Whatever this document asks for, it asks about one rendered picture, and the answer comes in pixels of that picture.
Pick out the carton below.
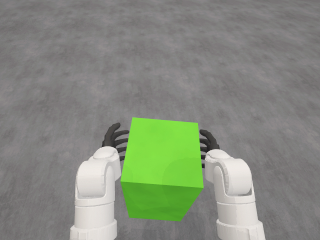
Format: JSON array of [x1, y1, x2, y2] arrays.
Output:
[[120, 117, 204, 222]]

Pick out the right robot forearm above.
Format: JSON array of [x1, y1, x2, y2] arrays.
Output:
[[205, 149, 266, 240]]

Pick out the left robot hand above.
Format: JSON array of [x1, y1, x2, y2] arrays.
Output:
[[102, 122, 130, 161]]

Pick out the left robot forearm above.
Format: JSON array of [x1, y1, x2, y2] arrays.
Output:
[[69, 146, 122, 240]]

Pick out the right robot hand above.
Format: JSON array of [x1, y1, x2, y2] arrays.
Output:
[[199, 129, 220, 169]]

